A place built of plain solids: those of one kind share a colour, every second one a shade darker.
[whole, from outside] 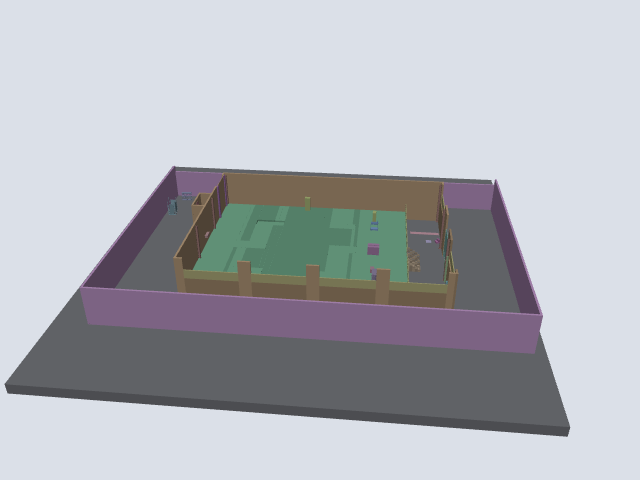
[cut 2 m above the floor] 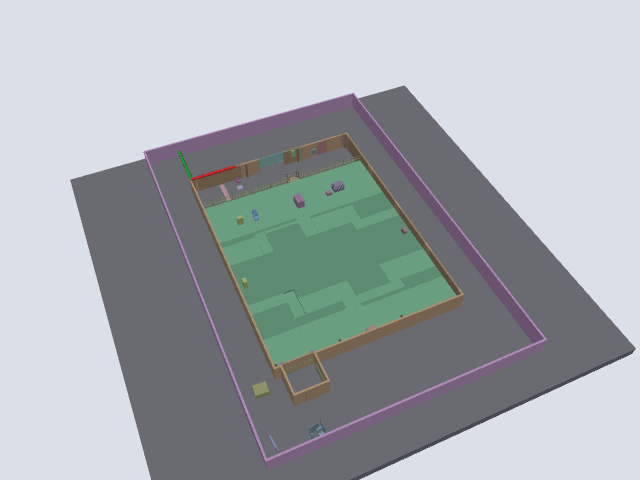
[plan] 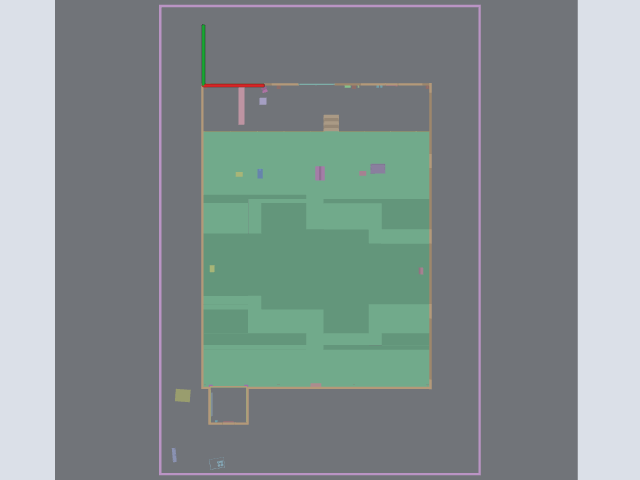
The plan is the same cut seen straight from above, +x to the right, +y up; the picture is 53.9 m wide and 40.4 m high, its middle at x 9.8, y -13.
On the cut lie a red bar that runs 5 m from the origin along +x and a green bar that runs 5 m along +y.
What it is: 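A works' hall with framed pits and covers in a raised floor; one tall room; a strip of floor behind the doors, a deck 1.02 m over it that fills the rest, and in the deck 6 framed panels of which 3 move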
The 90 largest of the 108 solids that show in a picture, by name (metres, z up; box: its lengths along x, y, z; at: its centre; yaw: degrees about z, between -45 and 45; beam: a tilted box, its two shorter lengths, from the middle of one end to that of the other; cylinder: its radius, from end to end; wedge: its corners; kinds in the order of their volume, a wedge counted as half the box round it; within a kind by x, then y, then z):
{
 "raised_floor_bank_1": {"box": [3.75, 2.0, 1.07], "at": [1.88, -19.85, 0.48]},
 "raised_floor_bank_2": {"box": [3.75, 0.45, 1.07], "at": [1.88, -18.62, 0.48]},
 "raised_floor_bank_3": {"box": [3.75, 0.7, 1.07], "at": [1.88, -18.05, 0.48]},
 "raised_floor_bank_4": {"box": [3.75, 0.35, 1.07], "at": [1.88, -12.28, 0.48]},
 "raised_floor_bank_5": {"box": [3.75, 2.2, 1.07], "at": [1.88, -11.0, 0.48]},
 "raised_floor_bank_6": {"box": [3.75, 0.35, 1.07], "at": [1.88, -9.72, 0.48]},
 "raised_floor_bank_7": {"box": [1.1, 3.15, 0.89], "at": [4.3, -19.27, 0.39]},
 "raised_floor_bank_8": {"box": [1.1, 2.9, 1.07], "at": [4.3, -11.0, 0.48]},
 "raised_floor_bank_9": {"box": [8.65, 0.4, 1.07], "at": [4.33, -22.05, 0.48]},
 "raised_floor_bank_10": {"box": [8.65, 1.0, 1.07], "at": [4.33, -21.35, 0.48]},
 "raised_floor_bank_11": {"box": [8.65, 0.35, 1.07], "at": [4.33, -9.38, 0.48]},
 "raised_floor_bank_12": {"box": [3.8, 2.0, 1.07], "at": [6.75, -19.85, 0.48]},
 "raised_floor_bank_13": {"box": [3.8, 0.02, 1.07], "at": [6.75, -18.85, 0.48]},
 "raised_floor_bank_14": {"box": [3.8, 2.2, 1.07], "at": [6.75, -11.0, 0.48]},
 "raised_floor_bank_15": {"box": [3.8, 0.35, 1.07], "at": [6.75, -9.72, 0.48]},
 "raised_floor_bank_16": {"box": [13.9, 0.02, 1.07], "at": [6.95, -13.3, 0.48]},
 "raised_floor_bank_17": {"box": [13.9, 0.85, 1.07], "at": [6.95, -12.88, 0.48]},
 "raised_floor_bank_18": {"box": [1.45, 3.4, 1.07], "at": [9.38, -20.55, 0.48]},
 "raised_floor_bank_19": {"box": [9.05, 0.45, 1.07], "at": [9.38, -18.62, 0.48]},
 "raised_floor_bank_20": {"box": [9.05, 0.02, 1.07], "at": [9.38, -12.45, 0.48]},
 "raised_floor_bank_21": {"box": [9.05, 0.35, 1.07], "at": [9.38, -12.28, 0.48]},
 "raised_floor_bank_22": {"box": [1.45, 2.9, 1.07], "at": [9.38, -10.65, 0.48]},
 "raised_floor_bank_23": {"box": [19.0, 3.1, 1.07], "at": [9.5, -23.8, 0.48]},
 "raised_floor_bank_24": {"box": [19.0, 4.4, 1.07], "at": [9.5, -15.5, 0.48]},
 "raised_floor_bank_25": {"box": [19.0, 5.35, 1.07], "at": [9.5, -6.53, 0.48]},
 "raised_floor_bank_26": {"box": [14.15, 0.7, 1.07], "at": [11.93, -18.05, 0.48]},
 "raised_floor_bank_27": {"box": [3.8, 1.0, 1.07], "at": [12.0, -21.35, 0.48]},
 "raised_floor_bank_28": {"box": [3.8, 2.0, 1.07], "at": [12.0, -19.85, 0.48]},
 "raised_floor_bank_29": {"box": [3.8, 2.2, 1.07], "at": [12.0, -11.0, 0.48]},
 "raised_floor_bank_30": {"box": [1.1, 3.45, 1.07], "at": [14.45, -20.12, 0.48]},
 "raised_floor_bank_31": {"box": [1.1, 3.4, 1.07], "at": [14.45, -11.6, 0.48]},
 "raised_floor_bank_32": {"box": [8.9, 0.4, 1.07], "at": [14.55, -22.05, 0.48]},
 "raised_floor_bank_33": {"box": [8.9, 0.35, 1.07], "at": [14.55, -9.72, 0.48]},
 "raised_floor_bank_34": {"box": [8.9, 0.35, 1.07], "at": [14.55, -9.38, 0.48]},
 "raised_floor_bank_35": {"box": [4.0, 1.0, 1.07], "at": [17.0, -21.35, 0.48]},
 "raised_floor_bank_36": {"box": [4.0, 2.0, 1.07], "at": [17.0, -19.85, 0.48]},
 "raised_floor_bank_37": {"box": [4.0, 0.02, 1.07], "at": [17.0, -18.85, 0.48]},
 "raised_floor_bank_38": {"box": [4.0, 0.45, 1.07], "at": [17.0, -18.62, 0.48]},
 "raised_floor_bank_39": {"box": [4.0, 0.02, 1.07], "at": [17.0, -13.3, 0.48]},
 "raised_floor_bank_40": {"box": [4.0, 0.85, 1.07], "at": [17.0, -12.88, 0.48]},
 "raised_floor_bank_41": {"box": [4.0, 0.02, 1.07], "at": [17.0, -12.45, 0.48]},
 "raised_floor_bank_42": {"box": [4.0, 0.35, 1.07], "at": [17.0, -12.28, 0.48]},
 "raised_floor_bank_43": {"box": [4.0, 2.2, 1.07], "at": [17.0, -11.0, 0.48]},
 "yard_bound_1": {"box": [0.2, 39.6, 3.37], "at": [-3.65, -13.01, 1.64]},
 "yard_bound_2": {"box": [27.08, 0.2, 4.07], "at": [9.79, -32.71, 1.99]},
 "yard_bound_3": {"box": [27.08, 0.2, 4.07], "at": [9.79, 6.69, 1.99]},
 "yard_bound_4": {"box": [0.2, 39.6, 4.07], "at": [23.23, -13.01, 1.99]},
 "wall_1": {"box": [0.2, 25.75, 5.05], "at": [-0.1, -12.68, 2.48]},
 "wall_2": {"box": [0.8, 0.2, 5.05], "at": [0.2, -25.45, 2.48]},
 "wall_3": {"box": [0.81, 0.2, 5.05], "at": [0.2, 0.1, 2.48]},
 "wall_4": {"box": [0.2, 3.2, 2.55], "at": [0.5, -26.95, 1.23]},
 "wall_5": {"box": [3.4, 0.2, 2.55], "at": [2.1, -28.45, 1.23]},
 "wall_6": {"box": [3.0, 0.06, 2.55], "at": [2.1, -25.38, 1.23]},
 "wall_7": {"box": [3.12, 0.06, 5.05], "at": [2.1, -25.32, 2.48]},
 "wall_8": {"box": [5.16, 0.2, 2.9], "at": [3.17, 0.1, 1.4]},
 "wall_9": {"box": [0.2, 3.2, 2.55], "at": [3.7, -26.95, 1.23]},
 "wall_10": {"box": [2.26, 0.2, 5.05], "at": [6.88, 0.1, 2.48]},
 "wall_11": {"box": [15.6, 0.2, 5.05], "at": [11.4, -25.45, 2.48]},
 "wall_12": {"box": [2.26, 0.2, 5.05], "at": [12.12, 0.1, 2.48]},
 "wall_13": {"box": [5.16, 0.2, 2.9], "at": [15.82, 0.1, 1.4]},
 "wall_14": {"box": [0.81, 0.2, 5.05], "at": [18.8, 0.1, 2.48]},
 "wall_15": {"box": [0.2, 0.81, 5.05], "at": [19.1, -25.15, 2.48]},
 "wall_16": {"box": [0.2, 5.16, 2.9], "at": [19.1, -22.18, 1.4]},
 "wall_17": {"box": [0.2, 1.21, 5.05], "at": [19.1, -19.0, 2.48]},
 "wall_18": {"box": [0.2, 5.11, 2.9], "at": [19.1, -15.85, 1.4]},
 "wall_19": {"box": [0.2, 1.21, 5.05], "at": [19.1, -12.7, 2.48]},
 "wall_20": {"box": [0.2, 5.16, 2.9], "at": [19.1, -9.53, 1.4]},
 "wall_21": {"box": [0.2, 1.21, 5.05], "at": [19.1, -6.35, 2.48]},
 "wall_22": {"box": [0.2, 5.16, 2.9], "at": [19.1, -3.17, 1.4]},
 "wall_23": {"box": [0.2, 0.81, 5.05], "at": [19.1, -0.2, 2.48]},
 "window_pane_1": {"box": [5.15, 0.1, 0.91], "at": [15.82, 0.15, 3.29]},
 "window_pane_2": {"box": [0.1, 5.15, 0.91], "at": [19.15, -22.18, 3.29]},
 "window_pane_3": {"box": [0.1, 5.1, 0.91], "at": [19.15, -15.85, 3.29]},
 "window_pane_4": {"box": [0.1, 5.15, 0.91], "at": [19.15, -9.53, 3.29]},
 "window_pane_5": {"box": [0.1, 5.15, 0.91], "at": [19.15, -3.17, 3.29]},
 "door_landing_1": {"box": [1.32, 0.3, 0.9], "at": [10.75, -3.72, 0.4]},
 "door_landing_2": {"box": [1.32, 0.3, 0.73], "at": [10.75, -3.44, 0.32]},
 "door_landing_3": {"box": [1.32, 0.3, 0.56], "at": [10.75, -3.16, 0.23]},
 "door_landing_4": {"box": [1.32, 0.3, 0.39], "at": [10.75, -2.88, 0.14]},
 "door_landing_5": {"box": [1.32, 0.3, 0.22], "at": [10.75, -2.6, 0.06]},
 "pallet_load_1": {"box": [0.8, 1.2, 0.98], "at": [9.81, -7.39, 1.46]},
 "beyond_pallets_1": {"box": [1.26, 1.05, 0.67], "at": [-1.75, -26.09, 0.33], "yaw": -4.1},
 "tote_stack_1": {"box": [0.4, 0.6, 1.62], "at": [0.72, -15.42, 1.83]},
 "tote_stack_2": {"box": [0.6, 0.4, 1.32], "at": [3.01, -7.48, 1.68]},
 "pallet_stack_1": {"box": [1.13, 0.72, 0.86], "at": [14.68, -7.0, 1.4]},
 "pier_1": {"box": [0.34, 0.17, 5.05], "at": [0.6, -25.27, 2.48]},
 "pier_2": {"box": [0.34, 0.17, 5.05], "at": [3.6, -25.27, 2.48]},
 "roller_shutter_1": {"box": [2.86, 0.06, 2.65], "at": [9.5, 0.12, 1.98]},
 "trench_plates_1": {"box": [0.5, 3.21, 0.07], "at": [3.2, -1.7, -0.02]},
 "door_leaf_1": {"box": [1.0, 0.044, 2.15], "at": [15.85, 0.0, 1.02]}
}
